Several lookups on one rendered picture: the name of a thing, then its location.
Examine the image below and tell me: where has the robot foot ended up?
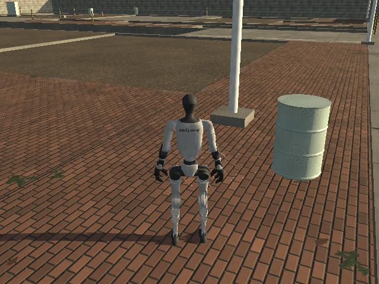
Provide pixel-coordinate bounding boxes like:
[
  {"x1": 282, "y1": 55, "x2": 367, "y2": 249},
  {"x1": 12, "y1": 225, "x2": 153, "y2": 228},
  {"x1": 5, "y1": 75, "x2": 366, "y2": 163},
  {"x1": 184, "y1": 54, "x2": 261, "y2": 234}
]
[
  {"x1": 198, "y1": 229, "x2": 207, "y2": 243},
  {"x1": 171, "y1": 231, "x2": 180, "y2": 245}
]

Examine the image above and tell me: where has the robot right hand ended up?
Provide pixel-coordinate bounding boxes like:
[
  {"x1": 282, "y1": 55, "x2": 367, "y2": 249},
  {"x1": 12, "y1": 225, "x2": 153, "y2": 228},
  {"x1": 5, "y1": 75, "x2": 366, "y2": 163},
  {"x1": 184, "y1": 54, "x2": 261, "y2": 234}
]
[{"x1": 211, "y1": 168, "x2": 224, "y2": 183}]

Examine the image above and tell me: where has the left robot forearm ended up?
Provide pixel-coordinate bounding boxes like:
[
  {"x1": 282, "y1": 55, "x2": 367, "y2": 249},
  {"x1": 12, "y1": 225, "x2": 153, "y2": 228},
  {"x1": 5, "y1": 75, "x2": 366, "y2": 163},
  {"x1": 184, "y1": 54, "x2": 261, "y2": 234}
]
[{"x1": 156, "y1": 143, "x2": 168, "y2": 169}]

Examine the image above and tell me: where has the robot right upper arm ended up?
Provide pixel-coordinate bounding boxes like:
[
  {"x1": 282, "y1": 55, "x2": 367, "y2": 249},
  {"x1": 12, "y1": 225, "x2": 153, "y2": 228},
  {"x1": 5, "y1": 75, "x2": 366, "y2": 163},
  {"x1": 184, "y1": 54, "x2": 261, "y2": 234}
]
[{"x1": 202, "y1": 120, "x2": 217, "y2": 152}]

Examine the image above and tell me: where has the robot left upper arm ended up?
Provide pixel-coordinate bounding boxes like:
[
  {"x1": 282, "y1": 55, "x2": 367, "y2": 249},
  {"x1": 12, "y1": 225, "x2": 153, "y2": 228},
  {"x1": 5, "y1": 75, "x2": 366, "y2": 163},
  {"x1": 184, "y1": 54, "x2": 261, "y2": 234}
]
[{"x1": 162, "y1": 120, "x2": 177, "y2": 152}]

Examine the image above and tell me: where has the right robot forearm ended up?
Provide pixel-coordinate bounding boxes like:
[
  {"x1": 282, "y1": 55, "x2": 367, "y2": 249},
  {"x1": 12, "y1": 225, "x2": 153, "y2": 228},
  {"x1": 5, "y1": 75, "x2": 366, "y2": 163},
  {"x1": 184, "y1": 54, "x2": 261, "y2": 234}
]
[{"x1": 211, "y1": 143, "x2": 223, "y2": 170}]

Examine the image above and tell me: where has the robot left hand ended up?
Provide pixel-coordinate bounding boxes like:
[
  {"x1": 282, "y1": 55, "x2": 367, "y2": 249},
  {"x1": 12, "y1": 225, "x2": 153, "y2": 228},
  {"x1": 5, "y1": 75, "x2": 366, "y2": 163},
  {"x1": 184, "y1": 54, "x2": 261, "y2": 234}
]
[{"x1": 154, "y1": 167, "x2": 168, "y2": 182}]

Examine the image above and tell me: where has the robot left foot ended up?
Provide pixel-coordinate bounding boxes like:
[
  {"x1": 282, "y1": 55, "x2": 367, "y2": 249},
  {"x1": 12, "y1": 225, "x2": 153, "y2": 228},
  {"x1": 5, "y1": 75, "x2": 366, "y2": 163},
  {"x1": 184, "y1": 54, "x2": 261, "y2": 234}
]
[{"x1": 171, "y1": 231, "x2": 180, "y2": 245}]

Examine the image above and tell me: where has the robot right foot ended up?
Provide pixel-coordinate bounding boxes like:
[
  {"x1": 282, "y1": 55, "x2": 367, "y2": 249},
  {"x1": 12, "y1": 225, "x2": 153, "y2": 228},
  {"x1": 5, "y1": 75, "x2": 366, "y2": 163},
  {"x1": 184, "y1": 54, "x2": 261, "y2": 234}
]
[{"x1": 198, "y1": 229, "x2": 207, "y2": 243}]

